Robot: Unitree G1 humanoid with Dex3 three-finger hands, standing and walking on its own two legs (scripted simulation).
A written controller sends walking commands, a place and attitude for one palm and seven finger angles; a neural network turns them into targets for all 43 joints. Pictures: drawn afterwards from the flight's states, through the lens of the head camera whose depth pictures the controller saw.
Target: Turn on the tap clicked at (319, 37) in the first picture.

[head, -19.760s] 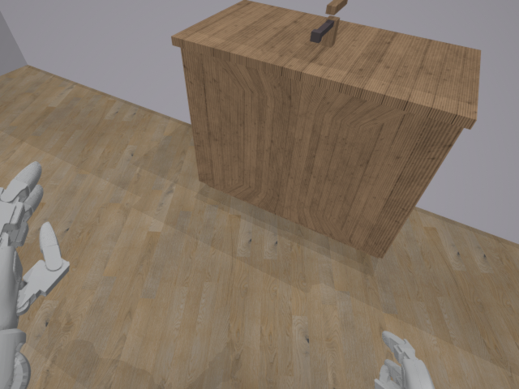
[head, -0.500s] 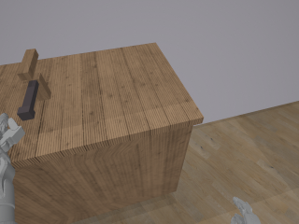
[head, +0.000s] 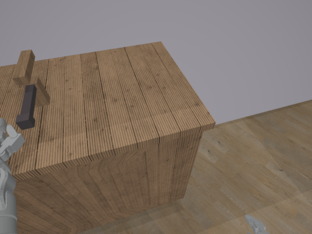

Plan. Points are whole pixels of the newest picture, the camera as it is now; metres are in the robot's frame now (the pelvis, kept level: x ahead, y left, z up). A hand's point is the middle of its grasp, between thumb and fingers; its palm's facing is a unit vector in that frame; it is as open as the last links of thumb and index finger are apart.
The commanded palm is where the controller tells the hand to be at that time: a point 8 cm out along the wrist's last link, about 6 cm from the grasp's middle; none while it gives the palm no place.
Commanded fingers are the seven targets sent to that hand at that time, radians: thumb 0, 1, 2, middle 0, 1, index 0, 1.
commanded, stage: reach beside the lever's end, fingers flat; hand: left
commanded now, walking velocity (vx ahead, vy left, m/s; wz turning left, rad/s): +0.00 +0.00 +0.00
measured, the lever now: (25, 121) +0.33 +0.34 +0.13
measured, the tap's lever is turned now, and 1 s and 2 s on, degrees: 1 9 34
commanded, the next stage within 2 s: push the lever round in 0.04 s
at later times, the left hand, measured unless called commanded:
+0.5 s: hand (26, 138) +0.29 +0.33 +0.12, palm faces +0.57 -0.81 -0.09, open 7.8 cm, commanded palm +0.25 +0.35 +0.12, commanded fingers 0.00 0.90 0.90 -0.15 -0.15 -0.15 -0.15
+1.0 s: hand (37, 137) +0.30 +0.30 +0.12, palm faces +0.59 -0.80 -0.08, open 7.8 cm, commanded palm +0.26 +0.33 +0.12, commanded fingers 0.00 0.90 0.90 -0.15 -0.15 -0.15 -0.15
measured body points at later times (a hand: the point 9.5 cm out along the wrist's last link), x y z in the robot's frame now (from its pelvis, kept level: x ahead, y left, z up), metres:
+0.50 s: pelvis +0.00 +0.00 +0.00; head +0.00 -0.01 +0.45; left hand +0.26 +0.37 +0.12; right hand +0.17 -0.24 -0.09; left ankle +0.02 +0.09 -0.73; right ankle -0.02 -0.08 -0.73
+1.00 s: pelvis -0.01 -0.02 +0.00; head +0.00 -0.03 +0.45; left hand +0.26 +0.34 +0.13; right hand +0.14 -0.27 -0.10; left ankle +0.02 +0.09 -0.73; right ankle -0.02 -0.08 -0.73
